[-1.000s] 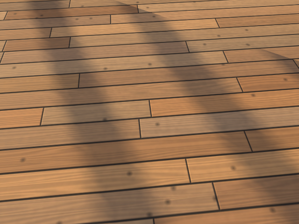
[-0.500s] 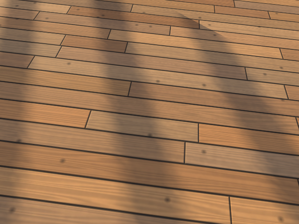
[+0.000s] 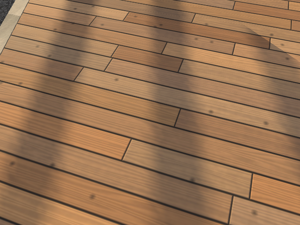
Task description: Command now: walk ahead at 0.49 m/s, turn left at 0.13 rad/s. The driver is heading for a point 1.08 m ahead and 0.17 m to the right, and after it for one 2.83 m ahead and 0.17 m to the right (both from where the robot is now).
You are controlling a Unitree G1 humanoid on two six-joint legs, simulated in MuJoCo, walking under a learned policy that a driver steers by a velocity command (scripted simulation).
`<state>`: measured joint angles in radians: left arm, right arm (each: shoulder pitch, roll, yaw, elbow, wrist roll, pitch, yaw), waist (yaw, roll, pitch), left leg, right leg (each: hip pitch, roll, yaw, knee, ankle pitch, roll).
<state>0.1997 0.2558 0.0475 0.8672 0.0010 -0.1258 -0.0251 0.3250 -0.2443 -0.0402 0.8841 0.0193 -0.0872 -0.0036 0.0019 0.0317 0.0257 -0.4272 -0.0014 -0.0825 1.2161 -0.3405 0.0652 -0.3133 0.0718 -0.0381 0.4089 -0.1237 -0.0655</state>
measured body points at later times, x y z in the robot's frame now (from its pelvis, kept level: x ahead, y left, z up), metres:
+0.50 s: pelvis +0.28 +0.07 +0.00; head +0.31 +0.08 +0.45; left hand +0.32 +0.34 -0.14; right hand +0.42 -0.19 -0.10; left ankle +0.34 +0.16 -0.74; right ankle +0.18 -0.08 -0.64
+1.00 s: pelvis +0.53 -0.01 -0.02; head +0.58 -0.03 +0.43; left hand +0.80 +0.17 -0.11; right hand +0.49 -0.29 -0.15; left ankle +0.39 +0.17 -0.64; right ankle +0.60 -0.10 -0.74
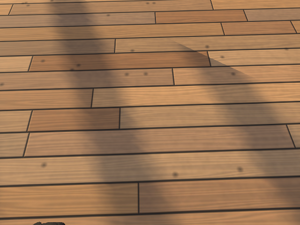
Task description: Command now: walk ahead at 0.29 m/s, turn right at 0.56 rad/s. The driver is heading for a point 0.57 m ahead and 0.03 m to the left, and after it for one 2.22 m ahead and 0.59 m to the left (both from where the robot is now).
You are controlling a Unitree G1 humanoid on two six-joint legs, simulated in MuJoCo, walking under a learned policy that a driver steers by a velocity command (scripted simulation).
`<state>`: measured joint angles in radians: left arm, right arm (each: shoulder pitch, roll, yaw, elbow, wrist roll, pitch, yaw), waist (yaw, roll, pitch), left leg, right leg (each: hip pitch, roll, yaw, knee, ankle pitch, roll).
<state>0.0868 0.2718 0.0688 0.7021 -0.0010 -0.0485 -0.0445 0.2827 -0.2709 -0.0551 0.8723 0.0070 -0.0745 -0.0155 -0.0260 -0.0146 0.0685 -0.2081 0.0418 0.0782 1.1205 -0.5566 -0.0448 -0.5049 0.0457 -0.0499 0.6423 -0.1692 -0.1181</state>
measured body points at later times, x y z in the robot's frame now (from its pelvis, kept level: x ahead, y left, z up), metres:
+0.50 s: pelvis +0.15 +0.02 +0.01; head +0.17 +0.03 +0.46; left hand +0.33 +0.26 -0.10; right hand +0.27 -0.25 -0.08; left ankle +0.23 +0.14 -0.72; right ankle +0.10 -0.06 -0.72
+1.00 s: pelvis +0.22 +0.05 +0.01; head +0.22 +0.06 +0.46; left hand +0.31 +0.30 -0.13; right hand +0.30 -0.23 -0.10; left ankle +0.23 +0.14 -0.72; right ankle +0.10 -0.06 -0.71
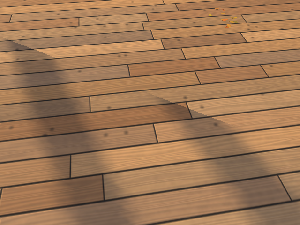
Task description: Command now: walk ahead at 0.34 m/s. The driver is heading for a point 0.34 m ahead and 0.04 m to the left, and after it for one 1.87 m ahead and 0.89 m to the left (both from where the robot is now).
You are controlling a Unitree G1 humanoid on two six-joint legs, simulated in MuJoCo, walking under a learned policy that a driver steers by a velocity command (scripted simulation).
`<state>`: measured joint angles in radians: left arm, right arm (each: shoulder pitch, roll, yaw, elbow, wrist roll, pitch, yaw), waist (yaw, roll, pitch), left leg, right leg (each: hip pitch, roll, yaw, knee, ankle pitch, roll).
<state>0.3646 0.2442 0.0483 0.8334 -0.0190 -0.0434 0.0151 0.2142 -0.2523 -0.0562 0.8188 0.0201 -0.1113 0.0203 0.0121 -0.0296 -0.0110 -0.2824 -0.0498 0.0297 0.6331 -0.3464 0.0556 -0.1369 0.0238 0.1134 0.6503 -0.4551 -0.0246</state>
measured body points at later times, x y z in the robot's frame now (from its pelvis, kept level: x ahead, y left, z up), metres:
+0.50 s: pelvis +0.19 -0.04 +0.00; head +0.23 -0.05 +0.45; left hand +0.42 +0.19 -0.07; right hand +0.18 -0.32 -0.14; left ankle +0.01 +0.09 -0.67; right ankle +0.31 -0.15 -0.72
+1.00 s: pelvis +0.26 -0.01 +0.01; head +0.29 +0.04 +0.46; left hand +0.31 +0.31 -0.11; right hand +0.49 -0.23 -0.07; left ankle +0.25 +0.09 -0.72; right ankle +0.29 -0.15 -0.67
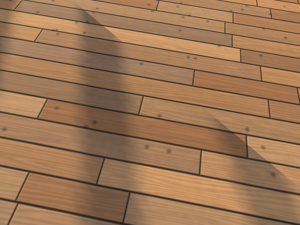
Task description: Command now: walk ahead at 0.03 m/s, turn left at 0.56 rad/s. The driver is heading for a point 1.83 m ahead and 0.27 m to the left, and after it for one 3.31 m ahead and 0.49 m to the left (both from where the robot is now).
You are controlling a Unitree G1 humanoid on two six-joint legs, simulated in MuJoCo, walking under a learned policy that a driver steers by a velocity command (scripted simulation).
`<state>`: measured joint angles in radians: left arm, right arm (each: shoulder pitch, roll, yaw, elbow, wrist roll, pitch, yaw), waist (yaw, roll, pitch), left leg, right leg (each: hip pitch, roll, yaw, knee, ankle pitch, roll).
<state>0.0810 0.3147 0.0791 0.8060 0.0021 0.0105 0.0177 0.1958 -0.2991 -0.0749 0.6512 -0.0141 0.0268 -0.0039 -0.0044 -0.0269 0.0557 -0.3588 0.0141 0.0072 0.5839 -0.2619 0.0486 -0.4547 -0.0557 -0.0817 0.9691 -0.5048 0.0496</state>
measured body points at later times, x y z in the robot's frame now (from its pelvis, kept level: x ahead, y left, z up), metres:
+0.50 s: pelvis +0.02 -0.03 +0.01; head +0.05 -0.04 +0.45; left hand +0.07 +0.28 -0.09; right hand +0.26 -0.26 -0.09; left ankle -0.02 +0.09 -0.67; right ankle +0.05 -0.14 -0.73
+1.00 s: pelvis +0.00 +0.00 +0.00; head +0.00 +0.02 +0.45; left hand +0.01 +0.29 -0.13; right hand +0.22 -0.18 -0.10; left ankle -0.05 +0.10 -0.73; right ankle +0.05 -0.14 -0.73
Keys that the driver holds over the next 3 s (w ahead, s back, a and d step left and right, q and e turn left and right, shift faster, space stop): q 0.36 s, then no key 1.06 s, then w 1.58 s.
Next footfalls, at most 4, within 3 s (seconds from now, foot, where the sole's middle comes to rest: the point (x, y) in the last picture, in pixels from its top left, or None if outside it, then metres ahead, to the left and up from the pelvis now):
0.38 right None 0.09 -0.13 -0.77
0.74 left None -0.01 0.12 -0.77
2.14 left None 0.40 0.22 -0.77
2.68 right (127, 157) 0.76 0.09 -0.77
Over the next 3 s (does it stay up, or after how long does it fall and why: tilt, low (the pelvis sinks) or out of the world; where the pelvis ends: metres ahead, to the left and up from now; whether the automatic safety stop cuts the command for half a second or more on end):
stays up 0.73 0.16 0.02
